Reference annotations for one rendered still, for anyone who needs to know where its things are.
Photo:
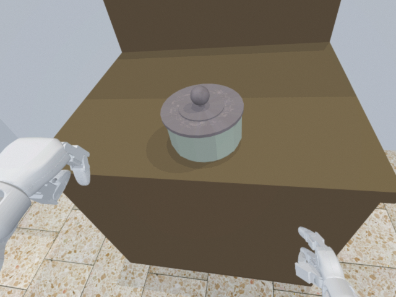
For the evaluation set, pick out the right robot hand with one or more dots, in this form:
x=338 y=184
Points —
x=321 y=265

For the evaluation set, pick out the robot right forearm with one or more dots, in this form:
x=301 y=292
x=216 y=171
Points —
x=337 y=287

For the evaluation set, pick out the table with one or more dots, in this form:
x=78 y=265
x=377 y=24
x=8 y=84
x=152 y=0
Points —
x=308 y=155

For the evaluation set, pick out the robot left forearm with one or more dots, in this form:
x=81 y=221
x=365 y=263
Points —
x=13 y=205

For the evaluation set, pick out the left robot hand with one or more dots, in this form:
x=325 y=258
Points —
x=31 y=163

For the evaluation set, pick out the knob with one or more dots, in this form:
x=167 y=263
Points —
x=199 y=95

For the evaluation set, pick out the lid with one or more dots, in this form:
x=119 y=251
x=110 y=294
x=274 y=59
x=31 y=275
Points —
x=222 y=111

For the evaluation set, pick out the pot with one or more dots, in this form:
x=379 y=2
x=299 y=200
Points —
x=208 y=148

